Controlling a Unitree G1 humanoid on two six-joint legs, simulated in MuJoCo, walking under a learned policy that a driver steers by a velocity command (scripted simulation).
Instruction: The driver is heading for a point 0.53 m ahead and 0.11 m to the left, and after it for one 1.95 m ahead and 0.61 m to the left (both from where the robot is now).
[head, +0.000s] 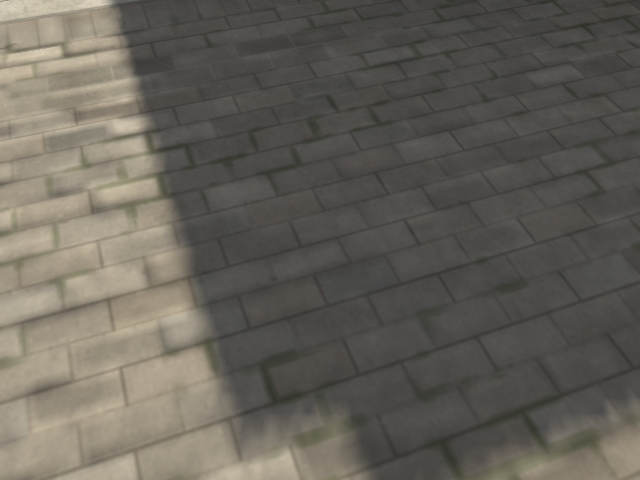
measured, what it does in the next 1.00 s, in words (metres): walks ahead, turning left: right foot, then left foot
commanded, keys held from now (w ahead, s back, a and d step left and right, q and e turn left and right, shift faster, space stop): w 0.26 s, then w+q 0.46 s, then q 0.28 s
